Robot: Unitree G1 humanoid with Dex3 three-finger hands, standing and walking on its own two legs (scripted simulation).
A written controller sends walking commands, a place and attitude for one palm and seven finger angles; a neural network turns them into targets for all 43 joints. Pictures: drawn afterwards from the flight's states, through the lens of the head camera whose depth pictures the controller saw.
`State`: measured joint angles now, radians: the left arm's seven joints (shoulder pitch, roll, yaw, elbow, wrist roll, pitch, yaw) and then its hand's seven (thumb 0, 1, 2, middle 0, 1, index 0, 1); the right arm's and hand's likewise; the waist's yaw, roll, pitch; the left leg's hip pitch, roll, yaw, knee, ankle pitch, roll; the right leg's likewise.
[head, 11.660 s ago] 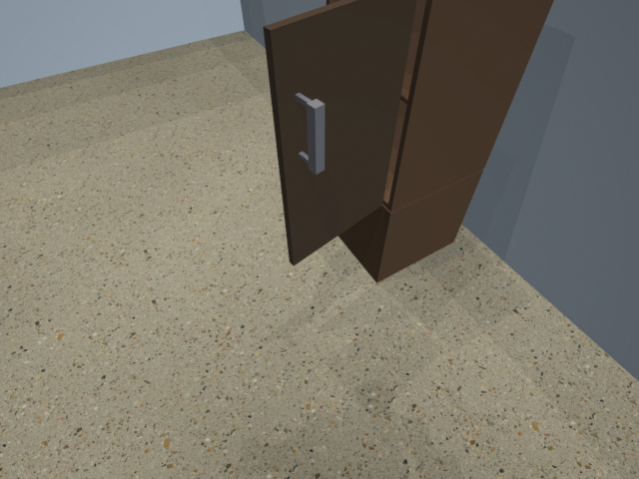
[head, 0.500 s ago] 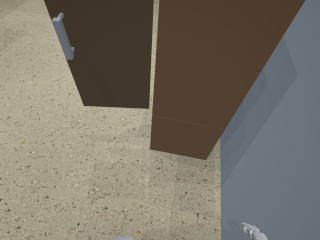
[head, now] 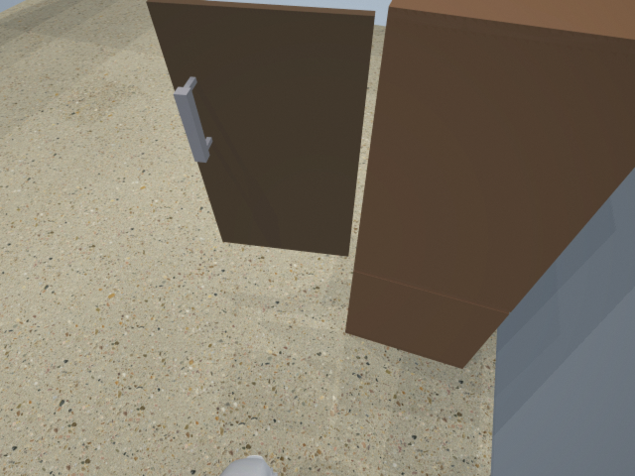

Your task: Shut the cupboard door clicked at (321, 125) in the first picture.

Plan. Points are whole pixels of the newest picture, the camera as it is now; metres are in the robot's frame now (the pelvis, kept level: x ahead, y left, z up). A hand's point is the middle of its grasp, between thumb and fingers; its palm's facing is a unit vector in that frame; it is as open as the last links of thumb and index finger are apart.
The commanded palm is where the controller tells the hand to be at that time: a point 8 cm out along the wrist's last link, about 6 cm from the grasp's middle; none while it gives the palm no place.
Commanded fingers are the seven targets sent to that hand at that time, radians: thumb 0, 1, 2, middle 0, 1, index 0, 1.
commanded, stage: take the last steps up to it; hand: left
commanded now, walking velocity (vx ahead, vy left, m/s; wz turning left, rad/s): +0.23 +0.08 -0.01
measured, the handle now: (197, 120) +0.66 +0.28 +0.05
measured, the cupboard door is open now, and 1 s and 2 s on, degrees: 100 100 100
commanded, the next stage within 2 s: come to a stop and stand still in 0.24 s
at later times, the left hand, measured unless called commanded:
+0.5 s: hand (199, 397) +0.24 +0.22 -0.17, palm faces -0.01 -0.98 -0.21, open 7.3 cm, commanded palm none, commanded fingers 0.00 0.90 0.90 -0.20 -0.30 -0.20 -0.30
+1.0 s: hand (193, 394) +0.25 +0.23 -0.18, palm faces -0.05 -0.96 -0.27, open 7.4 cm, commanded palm none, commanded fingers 0.00 0.90 0.90 -0.20 -0.30 -0.20 -0.30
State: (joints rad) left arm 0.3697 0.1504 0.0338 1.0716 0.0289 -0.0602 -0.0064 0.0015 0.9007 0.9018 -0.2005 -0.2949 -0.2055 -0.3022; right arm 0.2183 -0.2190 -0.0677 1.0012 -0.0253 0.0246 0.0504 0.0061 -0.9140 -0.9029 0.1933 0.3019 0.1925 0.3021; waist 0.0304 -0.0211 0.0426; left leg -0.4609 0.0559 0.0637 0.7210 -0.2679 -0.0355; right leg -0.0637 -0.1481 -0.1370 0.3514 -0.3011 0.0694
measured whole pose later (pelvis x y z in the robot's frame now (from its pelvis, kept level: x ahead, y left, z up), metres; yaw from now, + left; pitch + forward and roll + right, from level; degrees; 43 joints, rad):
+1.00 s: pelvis +0.17 +0.03 -0.01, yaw -3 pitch +0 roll +0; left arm 0.17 0.20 0.04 0.99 0.02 0.02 0.02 0.00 0.91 0.90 -0.20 -0.29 -0.20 -0.30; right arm 0.19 -0.22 -0.07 1.03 -0.01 0.06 -0.03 0.00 -0.91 -0.90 0.20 0.30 0.20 0.30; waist -0.02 0.03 0.08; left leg -0.33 0.04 0.02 0.76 -0.50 -0.03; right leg -0.25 -0.02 -0.03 0.56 -0.33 -0.01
